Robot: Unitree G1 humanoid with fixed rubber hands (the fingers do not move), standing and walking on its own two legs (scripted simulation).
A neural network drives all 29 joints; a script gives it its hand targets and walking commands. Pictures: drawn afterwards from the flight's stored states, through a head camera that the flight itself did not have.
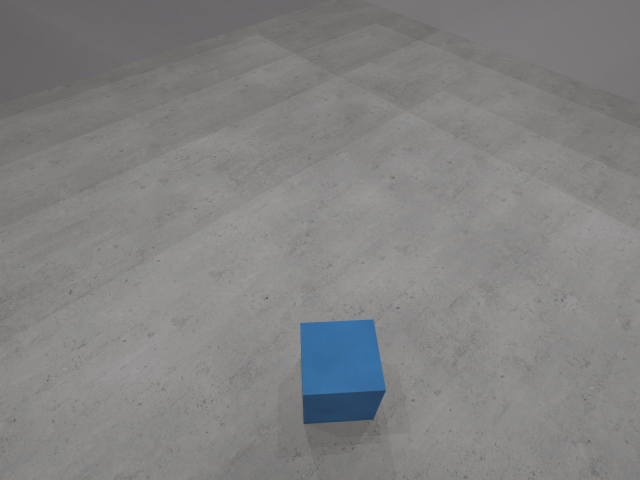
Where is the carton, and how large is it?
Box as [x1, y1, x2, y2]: [300, 319, 385, 423]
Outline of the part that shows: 373,319 300,323 304,423 373,418 385,390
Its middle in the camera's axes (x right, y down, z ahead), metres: +0.05 +0.40 +1.13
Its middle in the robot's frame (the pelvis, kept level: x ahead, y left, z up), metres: +0.49 -0.06 -0.64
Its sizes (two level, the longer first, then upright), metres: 0.210 0.200 0.250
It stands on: the floor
